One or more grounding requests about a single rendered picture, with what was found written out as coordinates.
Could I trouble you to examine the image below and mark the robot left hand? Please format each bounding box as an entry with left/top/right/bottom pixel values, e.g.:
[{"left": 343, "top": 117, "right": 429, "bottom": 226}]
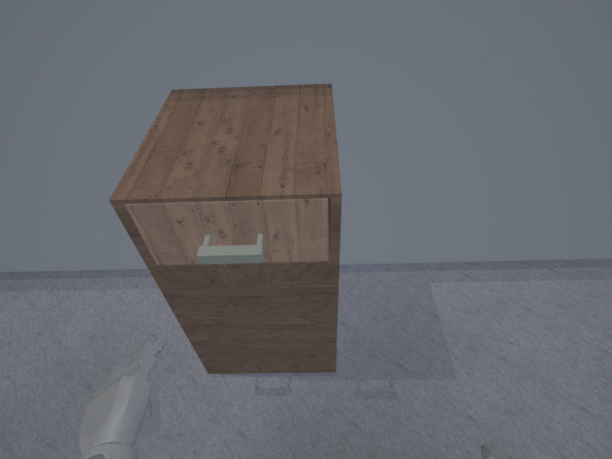
[{"left": 78, "top": 338, "right": 166, "bottom": 454}]

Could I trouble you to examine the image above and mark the cabinet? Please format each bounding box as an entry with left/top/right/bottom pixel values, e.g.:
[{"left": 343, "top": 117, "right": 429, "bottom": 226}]
[{"left": 109, "top": 83, "right": 342, "bottom": 374}]

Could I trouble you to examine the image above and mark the drawer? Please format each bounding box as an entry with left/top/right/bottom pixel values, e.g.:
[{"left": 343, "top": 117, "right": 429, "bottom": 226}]
[{"left": 125, "top": 198, "right": 328, "bottom": 265}]

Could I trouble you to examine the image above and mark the handle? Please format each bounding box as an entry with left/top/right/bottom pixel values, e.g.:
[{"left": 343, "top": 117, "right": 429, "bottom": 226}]
[{"left": 197, "top": 233, "right": 264, "bottom": 264}]

